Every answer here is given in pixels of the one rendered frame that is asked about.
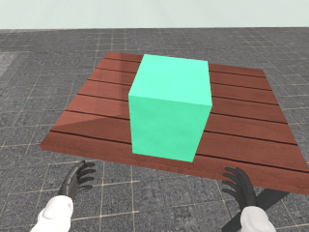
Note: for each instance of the left robot forearm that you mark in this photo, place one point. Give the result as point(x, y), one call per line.
point(55, 217)

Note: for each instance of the right robot hand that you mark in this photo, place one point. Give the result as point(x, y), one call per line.
point(244, 191)

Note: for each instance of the right robot forearm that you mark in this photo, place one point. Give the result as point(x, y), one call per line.
point(255, 219)

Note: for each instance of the table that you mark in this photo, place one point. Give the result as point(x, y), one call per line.
point(246, 128)

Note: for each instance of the carton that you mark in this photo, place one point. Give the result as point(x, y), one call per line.
point(169, 105)

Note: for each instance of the left robot hand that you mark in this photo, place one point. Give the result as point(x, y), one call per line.
point(71, 185)

